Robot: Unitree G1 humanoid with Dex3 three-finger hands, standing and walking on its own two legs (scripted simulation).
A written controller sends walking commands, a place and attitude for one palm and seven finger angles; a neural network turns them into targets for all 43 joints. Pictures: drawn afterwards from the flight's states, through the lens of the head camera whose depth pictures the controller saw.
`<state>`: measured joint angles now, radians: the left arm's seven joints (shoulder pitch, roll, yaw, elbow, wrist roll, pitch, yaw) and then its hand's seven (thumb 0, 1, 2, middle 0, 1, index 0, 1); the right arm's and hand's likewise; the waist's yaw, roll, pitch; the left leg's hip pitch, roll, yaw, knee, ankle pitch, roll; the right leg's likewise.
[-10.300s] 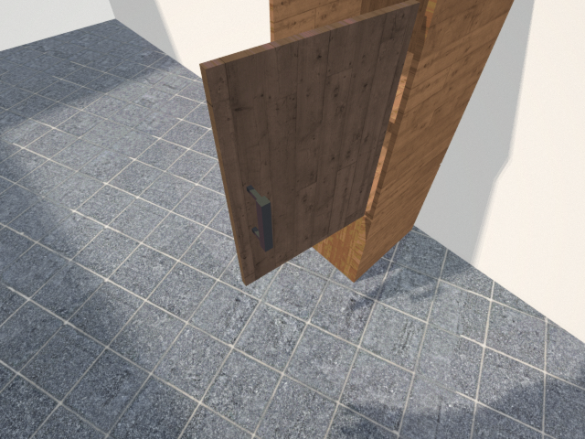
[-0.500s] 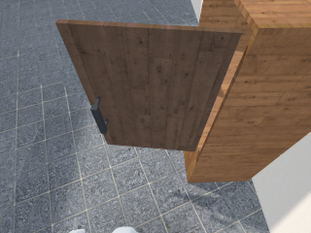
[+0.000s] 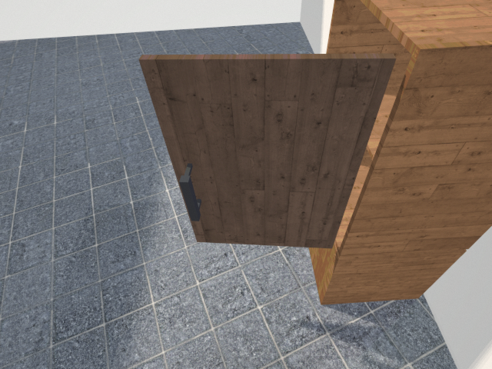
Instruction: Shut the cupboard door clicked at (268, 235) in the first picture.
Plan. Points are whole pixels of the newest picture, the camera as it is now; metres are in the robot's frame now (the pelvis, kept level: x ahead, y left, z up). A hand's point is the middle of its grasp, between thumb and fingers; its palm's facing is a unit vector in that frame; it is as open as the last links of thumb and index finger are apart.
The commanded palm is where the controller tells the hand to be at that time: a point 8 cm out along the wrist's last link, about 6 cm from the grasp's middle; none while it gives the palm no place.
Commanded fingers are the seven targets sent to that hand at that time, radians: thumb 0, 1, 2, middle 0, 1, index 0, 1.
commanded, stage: come to a stop and stand still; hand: left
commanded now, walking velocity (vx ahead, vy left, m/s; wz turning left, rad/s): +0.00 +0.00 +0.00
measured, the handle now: (192, 193) +0.50 +0.18 -0.06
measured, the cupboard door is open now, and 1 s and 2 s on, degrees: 83 83 83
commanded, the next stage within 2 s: look again from close up in 0.10 s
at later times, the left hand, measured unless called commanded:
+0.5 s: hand out of the picture +0.07 +0.15 -0.16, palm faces -0.02 -0.97 -0.24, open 7.4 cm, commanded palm none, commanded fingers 0.00 0.90 0.90 -0.20 -0.30 -0.20 -0.30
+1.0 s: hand (175, 327) +0.20 +0.14 -0.04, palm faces +0.29 -0.94 -0.15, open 7.3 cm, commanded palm +0.12 +0.18 -0.07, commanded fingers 0.00 0.90 0.90 -0.35 -0.46 -0.35 -0.46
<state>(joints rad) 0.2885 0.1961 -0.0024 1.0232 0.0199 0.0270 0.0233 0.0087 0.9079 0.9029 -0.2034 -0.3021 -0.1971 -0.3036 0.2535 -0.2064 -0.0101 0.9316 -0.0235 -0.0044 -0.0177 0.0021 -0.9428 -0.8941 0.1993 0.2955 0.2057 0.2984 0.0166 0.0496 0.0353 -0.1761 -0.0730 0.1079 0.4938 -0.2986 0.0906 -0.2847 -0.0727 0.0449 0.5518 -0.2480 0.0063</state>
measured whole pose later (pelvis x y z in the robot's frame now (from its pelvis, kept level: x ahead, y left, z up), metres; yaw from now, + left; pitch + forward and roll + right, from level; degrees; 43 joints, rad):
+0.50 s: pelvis +0.02 -0.04 +0.01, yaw +1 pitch -1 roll +1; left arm 0.18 0.19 -0.02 1.07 0.01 0.00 0.02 0.01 0.91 0.90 -0.20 -0.30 -0.20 -0.30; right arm 0.23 -0.23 0.00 1.07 -0.02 -0.02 -0.02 0.01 -0.91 -0.89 0.20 0.30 0.20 0.30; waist -0.01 0.02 0.05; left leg -0.12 -0.03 0.08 0.39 -0.27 0.03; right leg -0.23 -0.03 0.01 0.48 -0.23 0.01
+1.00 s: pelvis +0.02 -0.07 -0.01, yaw +4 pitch +1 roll +1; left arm 0.36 0.19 0.09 0.32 -0.16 -0.14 0.02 0.02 0.91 0.90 -0.23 -0.33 -0.22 -0.33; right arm 0.29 -0.25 -0.03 0.86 0.02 -0.25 -0.08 0.01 -0.91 -0.89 0.20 0.30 0.20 0.30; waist -0.02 0.04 -0.02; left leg -0.26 0.01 0.01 0.62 -0.37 -0.02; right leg -0.33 -0.01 -0.07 0.65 -0.33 -0.04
